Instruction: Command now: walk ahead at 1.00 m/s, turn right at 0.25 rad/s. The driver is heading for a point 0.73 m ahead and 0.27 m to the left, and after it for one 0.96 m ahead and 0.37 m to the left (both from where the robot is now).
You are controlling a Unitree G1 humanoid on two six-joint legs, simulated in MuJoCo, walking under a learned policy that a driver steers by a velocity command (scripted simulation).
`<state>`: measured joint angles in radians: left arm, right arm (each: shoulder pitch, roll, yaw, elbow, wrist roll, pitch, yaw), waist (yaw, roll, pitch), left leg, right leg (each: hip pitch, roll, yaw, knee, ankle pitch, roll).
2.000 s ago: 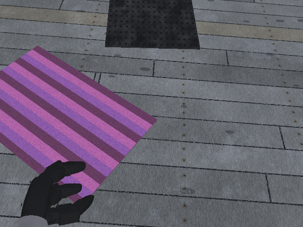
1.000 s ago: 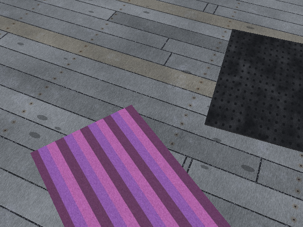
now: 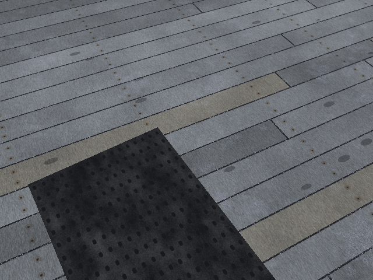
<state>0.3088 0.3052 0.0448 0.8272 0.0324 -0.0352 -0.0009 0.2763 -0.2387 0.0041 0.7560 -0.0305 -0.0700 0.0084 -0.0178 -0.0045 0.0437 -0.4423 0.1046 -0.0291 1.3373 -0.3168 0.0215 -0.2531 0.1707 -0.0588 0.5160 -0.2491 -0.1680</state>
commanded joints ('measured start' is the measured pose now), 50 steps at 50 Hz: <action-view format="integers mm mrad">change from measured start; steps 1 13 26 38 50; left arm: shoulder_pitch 40 147 -289 -3 -312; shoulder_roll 86 217 37 157 159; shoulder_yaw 20 40 -67 20 65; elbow -31 62 -252 -222 -137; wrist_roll -21 13 24 -30 -75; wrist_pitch -60 -67 -47 -57 -40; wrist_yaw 8 19 -32 21 30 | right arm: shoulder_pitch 28 -58 97 226 -27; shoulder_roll -99 -186 -216 -150 -142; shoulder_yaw -21 -46 -105 -81 -103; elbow -57 -78 46 -58 -183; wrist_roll -23 7 23 92 50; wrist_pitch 23 7 -15 22 106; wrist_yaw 18 23 3 -36 36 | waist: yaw -23 -69 39 80 -29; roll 38 -106 25 -270 -74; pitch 25 -119 94 -471 -102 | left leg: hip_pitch -205 181 -17 -318 10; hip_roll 73 -189 -55 -118 -32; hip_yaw -18 174 -331 -135 85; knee -143 -752 -1242 129 -612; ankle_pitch -21 243 74 -242 287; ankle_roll -19 117 286 -41 -8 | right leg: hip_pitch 63 413 -263 704 145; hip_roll -314 -334 -268 -652 -451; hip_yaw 394 49 82 633 -130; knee -364 -85 326 -54 -166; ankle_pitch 86 1291 89 520 650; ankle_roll -143 35 213 -28 45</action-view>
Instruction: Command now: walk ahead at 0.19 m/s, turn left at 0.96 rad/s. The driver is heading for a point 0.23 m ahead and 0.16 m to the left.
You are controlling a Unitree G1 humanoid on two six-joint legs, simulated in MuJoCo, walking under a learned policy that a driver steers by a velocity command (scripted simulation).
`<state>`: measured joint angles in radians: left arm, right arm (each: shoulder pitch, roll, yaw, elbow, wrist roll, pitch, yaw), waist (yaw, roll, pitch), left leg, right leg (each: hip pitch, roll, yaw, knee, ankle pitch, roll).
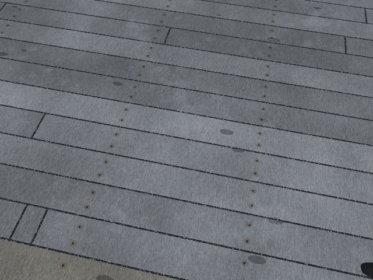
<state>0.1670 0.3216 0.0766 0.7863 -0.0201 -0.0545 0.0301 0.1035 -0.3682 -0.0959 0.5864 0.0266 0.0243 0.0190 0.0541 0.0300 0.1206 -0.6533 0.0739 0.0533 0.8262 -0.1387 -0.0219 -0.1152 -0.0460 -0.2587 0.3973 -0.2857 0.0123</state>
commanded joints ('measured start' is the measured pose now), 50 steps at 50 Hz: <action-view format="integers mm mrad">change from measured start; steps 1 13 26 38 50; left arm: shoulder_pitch -172 -66 -45 -30 -18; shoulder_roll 157 109 116 28 6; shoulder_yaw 39 12 -6 -33 -37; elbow -94 -79 -75 -33 31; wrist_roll -30 16 66 35 28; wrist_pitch -19 49 47 22 25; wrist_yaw -4 -10 -27 -18 -26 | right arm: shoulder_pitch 144 38 146 52 89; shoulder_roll -35 -97 57 38 40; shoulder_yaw -14 -13 38 19 14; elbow -19 -92 3 67 149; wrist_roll -7 -40 -55 -49 -37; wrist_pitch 18 -31 -16 -17 -20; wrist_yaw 32 -26 -28 -39 -59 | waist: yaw -110 -39 -116 -53 -50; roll -110 2 -148 -42 -21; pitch -182 -271 -203 -131 -157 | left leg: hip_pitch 253 419 213 419 471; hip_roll -17 135 -116 -51 -38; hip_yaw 20 -371 -190 -177 -188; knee -121 -454 -191 -348 -336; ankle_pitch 91 451 -310 -1 135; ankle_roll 56 304 59 34 37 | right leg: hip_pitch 19 -382 -45 -183 -140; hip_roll -237 -10 -204 -43 -9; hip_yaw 58 314 493 347 301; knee -9 740 -9 -2 34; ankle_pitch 726 -176 331 -21 129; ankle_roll -126 37 -95 -54 -47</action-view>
